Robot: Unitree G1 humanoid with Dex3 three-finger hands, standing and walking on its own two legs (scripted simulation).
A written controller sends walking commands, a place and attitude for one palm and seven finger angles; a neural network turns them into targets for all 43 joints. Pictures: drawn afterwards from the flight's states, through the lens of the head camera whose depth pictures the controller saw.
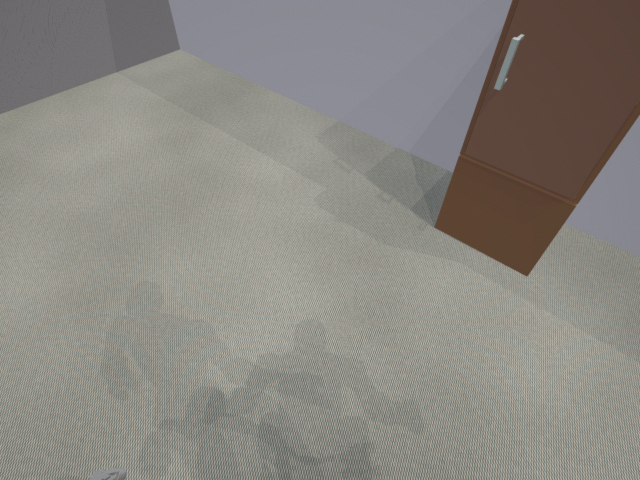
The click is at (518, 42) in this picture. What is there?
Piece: cupboard door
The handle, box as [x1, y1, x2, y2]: [494, 34, 524, 90]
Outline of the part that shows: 524,35 521,34 517,37 512,38 494,88 499,90 507,79 505,77 519,41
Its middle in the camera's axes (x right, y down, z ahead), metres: +0.55 -0.51 +1.12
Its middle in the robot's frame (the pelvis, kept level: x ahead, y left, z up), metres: +1.20 -0.49 +0.01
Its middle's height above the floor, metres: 0.78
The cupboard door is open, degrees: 0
